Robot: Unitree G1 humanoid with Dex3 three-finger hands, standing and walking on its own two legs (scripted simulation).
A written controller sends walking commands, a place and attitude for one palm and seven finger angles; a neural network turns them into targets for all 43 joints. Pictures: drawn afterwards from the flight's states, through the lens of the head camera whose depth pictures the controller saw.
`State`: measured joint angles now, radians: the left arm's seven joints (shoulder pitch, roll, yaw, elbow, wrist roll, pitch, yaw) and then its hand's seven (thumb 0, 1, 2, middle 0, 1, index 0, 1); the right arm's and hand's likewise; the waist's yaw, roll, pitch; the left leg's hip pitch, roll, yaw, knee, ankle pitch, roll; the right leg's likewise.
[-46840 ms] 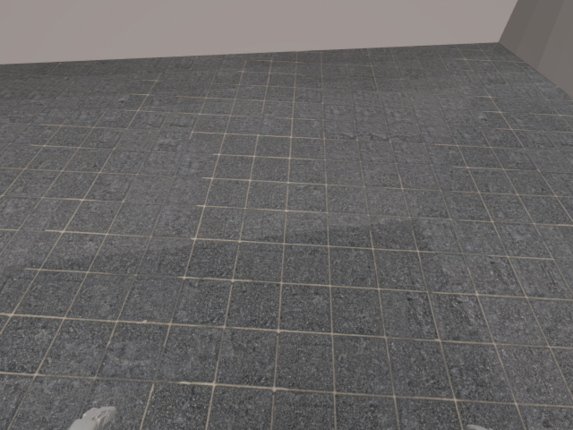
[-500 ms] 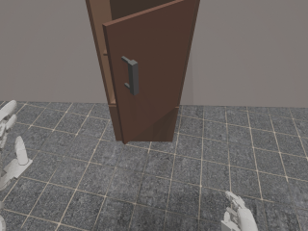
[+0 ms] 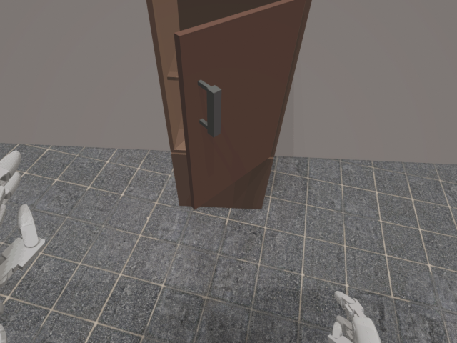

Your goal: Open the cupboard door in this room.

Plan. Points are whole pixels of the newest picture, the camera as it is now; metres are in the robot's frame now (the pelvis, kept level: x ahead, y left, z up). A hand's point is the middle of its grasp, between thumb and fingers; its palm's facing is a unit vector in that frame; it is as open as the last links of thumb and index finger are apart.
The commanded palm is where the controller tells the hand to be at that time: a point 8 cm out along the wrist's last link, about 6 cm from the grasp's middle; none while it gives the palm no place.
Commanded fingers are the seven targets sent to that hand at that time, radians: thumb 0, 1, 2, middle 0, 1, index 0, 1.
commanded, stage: stop stepping back and stand still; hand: left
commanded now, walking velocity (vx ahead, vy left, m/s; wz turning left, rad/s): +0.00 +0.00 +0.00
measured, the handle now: (208, 108) +0.60 +0.09 +0.08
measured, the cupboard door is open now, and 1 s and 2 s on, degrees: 44 44 44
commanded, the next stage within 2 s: let the arm hang, fingers relaxed in 0.02 s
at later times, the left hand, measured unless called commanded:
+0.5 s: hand out of the picture +0.01 +0.16 -0.19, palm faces +0.03 -0.99 -0.15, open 7.1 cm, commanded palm none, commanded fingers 0.00 0.90 0.90 -0.20 -0.30 -0.20 -0.30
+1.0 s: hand out of the picture +0.03 +0.16 -0.17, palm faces +0.04 -0.98 -0.21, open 7.4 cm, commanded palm none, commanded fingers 0.00 0.90 0.90 -0.20 -0.30 -0.20 -0.30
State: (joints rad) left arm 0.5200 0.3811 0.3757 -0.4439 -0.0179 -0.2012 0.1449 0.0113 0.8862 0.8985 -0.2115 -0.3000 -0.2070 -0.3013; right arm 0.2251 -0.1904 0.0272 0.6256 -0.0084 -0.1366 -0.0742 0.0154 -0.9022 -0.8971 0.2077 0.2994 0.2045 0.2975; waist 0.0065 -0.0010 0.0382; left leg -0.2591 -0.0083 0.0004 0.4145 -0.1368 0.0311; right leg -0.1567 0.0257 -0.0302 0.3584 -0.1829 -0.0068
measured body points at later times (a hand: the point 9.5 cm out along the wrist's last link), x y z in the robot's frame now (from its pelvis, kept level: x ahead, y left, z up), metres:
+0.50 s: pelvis -0.01 -0.01 -0.01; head +0.02 +0.01 +0.44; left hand +0.01 +0.22 -0.17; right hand +0.03 -0.27 -0.14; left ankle +0.05 +0.09 -0.74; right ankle +0.01 -0.12 -0.74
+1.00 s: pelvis +0.02 -0.02 +0.00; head +0.02 -0.03 +0.45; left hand +0.02 +0.21 -0.16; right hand +0.02 -0.23 -0.17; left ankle +0.05 +0.09 -0.74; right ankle +0.01 -0.12 -0.74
